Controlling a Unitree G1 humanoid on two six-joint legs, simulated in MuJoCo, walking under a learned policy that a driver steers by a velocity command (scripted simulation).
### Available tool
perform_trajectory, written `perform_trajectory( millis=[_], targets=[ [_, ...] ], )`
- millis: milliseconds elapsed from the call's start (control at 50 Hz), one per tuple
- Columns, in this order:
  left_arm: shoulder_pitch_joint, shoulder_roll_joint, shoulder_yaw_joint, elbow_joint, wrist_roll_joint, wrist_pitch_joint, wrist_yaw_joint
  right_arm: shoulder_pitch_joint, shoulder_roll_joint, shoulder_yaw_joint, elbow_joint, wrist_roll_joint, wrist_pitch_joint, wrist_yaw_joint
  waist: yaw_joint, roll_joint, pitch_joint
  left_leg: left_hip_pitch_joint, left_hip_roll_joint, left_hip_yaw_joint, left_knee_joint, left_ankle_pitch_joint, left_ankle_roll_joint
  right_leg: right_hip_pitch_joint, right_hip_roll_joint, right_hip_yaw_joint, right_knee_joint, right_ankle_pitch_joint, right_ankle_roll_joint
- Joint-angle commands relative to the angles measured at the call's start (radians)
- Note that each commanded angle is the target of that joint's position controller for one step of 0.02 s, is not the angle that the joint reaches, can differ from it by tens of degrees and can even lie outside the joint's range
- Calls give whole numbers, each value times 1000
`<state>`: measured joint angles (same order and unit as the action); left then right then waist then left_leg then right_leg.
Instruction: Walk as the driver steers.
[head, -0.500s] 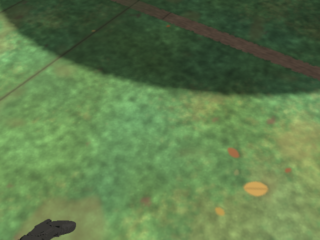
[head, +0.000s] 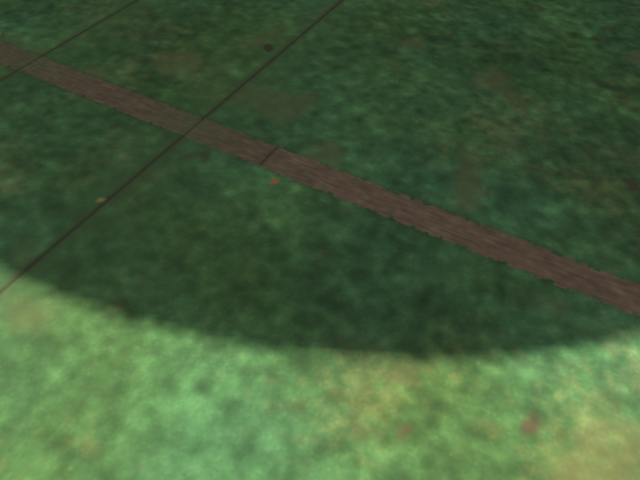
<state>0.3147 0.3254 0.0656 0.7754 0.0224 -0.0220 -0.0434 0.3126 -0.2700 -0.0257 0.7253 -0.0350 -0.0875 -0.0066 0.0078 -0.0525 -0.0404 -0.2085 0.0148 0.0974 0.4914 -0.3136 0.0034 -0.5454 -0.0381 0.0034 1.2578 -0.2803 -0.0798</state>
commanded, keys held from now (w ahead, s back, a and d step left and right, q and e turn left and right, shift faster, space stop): w+e+shift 1.00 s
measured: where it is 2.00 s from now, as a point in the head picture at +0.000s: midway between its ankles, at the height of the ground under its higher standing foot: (601, 266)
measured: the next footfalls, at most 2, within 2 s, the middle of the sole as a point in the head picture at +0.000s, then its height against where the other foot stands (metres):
right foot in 0.26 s outside the picture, level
left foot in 0.68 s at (363, 339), level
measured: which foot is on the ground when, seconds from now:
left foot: down 0.00-0.26, up 0.28-0.66, down 0.68-1.00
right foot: up 0.00-0.24, down 0.26-0.68, up 0.70-1.00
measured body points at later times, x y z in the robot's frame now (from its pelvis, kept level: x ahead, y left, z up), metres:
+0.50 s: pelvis +0.46 -0.08 +0.00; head +0.48 -0.08 +0.45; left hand +0.58 +0.18 -0.14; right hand +0.57 -0.38 -0.06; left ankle +0.65 +0.04 -0.66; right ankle +0.40 -0.08 -0.74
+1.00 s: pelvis +0.86 -0.26 -0.01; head +0.87 -0.27 +0.44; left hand +1.21 -0.34 -0.05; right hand +0.59 -0.37 -0.13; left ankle +0.85 -0.07 -0.74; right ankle +0.89 -0.45 -0.66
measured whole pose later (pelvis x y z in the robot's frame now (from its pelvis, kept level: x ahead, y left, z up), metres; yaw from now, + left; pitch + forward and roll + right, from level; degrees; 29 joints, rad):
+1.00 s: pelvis +0.86 -0.26 -0.01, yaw -55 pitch +1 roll +3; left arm -0.02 0.35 0.03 0.56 0.03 0.02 -0.09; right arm 0.53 -0.32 -0.05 0.87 -0.03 -0.10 0.00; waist -0.08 -0.06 0.02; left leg 0.13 0.00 0.26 0.25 -0.38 -0.03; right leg -0.81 -0.05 -0.06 1.02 -0.04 -0.11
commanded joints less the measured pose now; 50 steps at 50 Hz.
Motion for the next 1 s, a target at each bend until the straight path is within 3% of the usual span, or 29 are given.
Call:
perform_trajectory(
  millis=[20,80,120,160,200,240,260,280,300,320,340,360,400,420,480,540,600,620,640,660,680,700,720,740,760,800,860,920,1000],
  targets=[
    [-93,-18,-11,-113,13,22,-22,43,-56,-20,-11,21,-40,3,-3,141,124,137,266,-205,-333,209,113,-314,-89,57,-2,57,10],
    [-201,-19,-24,-174,10,19,-40,11,-66,-22,18,14,-50,0,31,138,143,99,206,10,-365,417,76,-267,-80,11,-162,222,2],
    [-270,-11,-34,-192,6,17,-58,12,-97,-28,34,15,-50,-5,28,85,166,69,170,123,-408,496,51,-139,-47,-80,-357,326,-27],
    [-308,-4,-38,-197,3,15,-65,60,-143,-34,53,16,-50,-11,20,73,157,120,171,172,-360,869,32,-4,26,-173,-467,358,-69],
    [-217,37,-27,-173,-1,13,-53,84,-214,-51,51,13,-30,-24,78,133,74,235,200,175,-162,1292,15,116,104,-217,-491,268,-102],
    [127,119,14,-80,1,8,-29,14,-267,-68,22,-2,7,-33,252,154,-99,163,236,140,303,1385,34,488,151,-154,-523,153,-156],
    [255,167,45,-27,-1,10,-2,7,-251,-68,19,-10,16,-23,283,76,-143,-12,162,139,669,940,26,713,142,-67,-593,91,-183],
    [160,247,65,-32,-19,22,20,6,-83,-25,-21,-26,7,-3,155,-179,-52,-345,-21,112,1078,-126,-2,772,-21,210,-589,193,-217],
    [117,345,86,-96,7,34,22,74,-113,-19,-142,8,-11,-1,88,-232,-302,-640,-74,-118,1273,-203,-25,1055,-203,738,-807,29,-436],
    [115,289,84,-110,-2,38,34,-34,-161,-15,-149,-6,-37,0,129,-17,-242,-709,-12,-195,1190,-94,-15,972,-220,840,-980,-157,-398],
    [90,235,71,-86,-3,30,44,-67,-164,-11,-146,-2,-48,1,79,74,-64,-685,31,-196,1064,-40,-10,776,-194,771,-1024,-153,-349],
    [64,204,61,-72,-4,15,46,-89,-147,-4,-144,-15,-44,-2,28,136,11,-616,65,-190,969,-41,-17,610,-153,684,-1026,-57,-317],
    [23,158,39,-73,-8,-15,48,-57,-134,3,-132,-41,3,-3,-46,161,80,-480,102,-191,848,-84,-47,351,-78,538,-1030,98,-301],
    [22,147,33,-71,-13,-27,44,-67,-124,5,-141,-43,23,-2,-60,153,93,-447,115,-183,771,-119,-61,273,-50,492,-1042,119,-298],
    [7,153,37,-73,-14,-50,36,-251,-75,27,-220,-25,34,14,-32,102,151,-346,115,-128,469,99,-81,100,39,385,-1100,169,-259],
    [28,173,51,-67,-25,-54,26,-324,-62,35,-228,7,29,28,23,48,109,-189,61,-111,221,394,-63,129,65,361,-1083,300,-189],
    [63,189,60,-56,-27,-48,31,-332,-105,20,-227,14,24,22,42,20,76,-126,23,-129,81,376,-41,303,28,412,-992,438,-143],
    [58,205,65,-57,-23,-46,35,-278,-133,8,-209,13,22,15,17,16,40,-64,-5,-130,57,304,-34,359,27,422,-907,565,-122],
    [46,234,69,-58,-14,-44,34,-156,-178,-14,-176,15,18,3,-47,31,-44,66,-36,-120,61,189,-24,390,37,408,-743,690,-98],
    [-4,243,69,-66,-10,-49,29,50,-218,-37,-132,12,14,-14,-172,53,-138,294,-14,-115,71,118,-13,309,74,369,-492,696,-71],
    [-27,125,36,-95,-5,-63,29,273,-290,-65,-101,-13,8,-39,-248,166,-269,535,194,-322,54,-233,15,146,132,290,-137,363,-60],
    [71,-3,-1,-164,-51,-63,27,191,-357,-74,-117,-41,9,-36,-105,517,-369,658,459,-932,-218,-519,84,-128,225,180,116,-238,-32],
    [48,65,-8,-138,-23,-45,38,47,-285,-76,-140,-33,18,-29,-80,374,-244,520,442,-1006,-276,-672,128,-250,125,135,194,-130,-44],
    [-28,108,2,-131,1,-32,31,-16,-194,-55,-147,-23,23,-26,-84,222,-127,398,395,-812,-244,-583,125,-259,67,105,166,-51,-42],
    [-72,112,4,-133,11,-21,16,-19,-147,-44,-123,-18,25,-20,-77,121,-44,282,349,-641,-235,-383,110,-236,28,89,118,-15,-35],
    [-116,71,-5,-162,22,6,-17,27,-131,-36,-57,-9,12,-19,-50,143,41,160,288,-415,-261,-160,78,-211,-22,89,67,-8,-19],
    [-187,31,-23,-212,18,33,-35,61,-97,-30,0,14,-17,4,-22,136,86,126,273,-225,-312,80,59,-267,-54,69,49,66,-9],
    [-272,37,-32,-257,9,37,-41,32,-107,-29,22,7,-34,9,11,134,130,73,232,-23,-358,283,42,-247,-52,31,-78,221,-4],
    [-410,24,-48,-282,7,34,-64,120,-140,-36,77,3,-34,0,-20,77,207,149,186,157,-383,594,-3,-173,-8,-127,-365,286,-57]
  ],
)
